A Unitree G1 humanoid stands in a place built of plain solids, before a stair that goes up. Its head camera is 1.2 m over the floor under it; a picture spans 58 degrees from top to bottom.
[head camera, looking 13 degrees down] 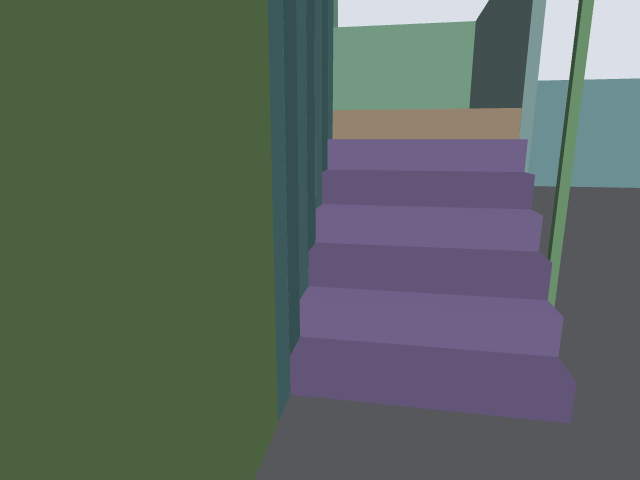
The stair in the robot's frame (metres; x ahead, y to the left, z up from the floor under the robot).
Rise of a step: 0.20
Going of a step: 0.22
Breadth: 1.25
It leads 10 degrees to the right of straight ahead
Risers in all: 7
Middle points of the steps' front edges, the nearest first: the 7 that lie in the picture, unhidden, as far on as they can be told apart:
1.76 -0.47 0.20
1.98 -0.51 0.40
2.20 -0.55 0.60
2.41 -0.59 0.80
2.63 -0.63 1.01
2.85 -0.67 1.21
3.07 -0.71 1.41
